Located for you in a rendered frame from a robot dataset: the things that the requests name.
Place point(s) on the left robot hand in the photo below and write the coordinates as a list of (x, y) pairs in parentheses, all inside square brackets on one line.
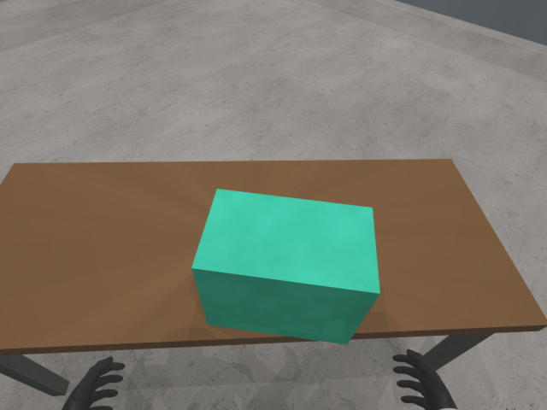
[(84, 394)]

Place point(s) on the right robot hand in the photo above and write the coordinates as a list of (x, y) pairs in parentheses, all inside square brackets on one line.
[(431, 386)]

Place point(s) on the table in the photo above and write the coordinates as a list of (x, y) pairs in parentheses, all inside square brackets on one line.
[(97, 256)]

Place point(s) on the carton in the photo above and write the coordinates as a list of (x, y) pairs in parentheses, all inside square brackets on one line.
[(287, 266)]

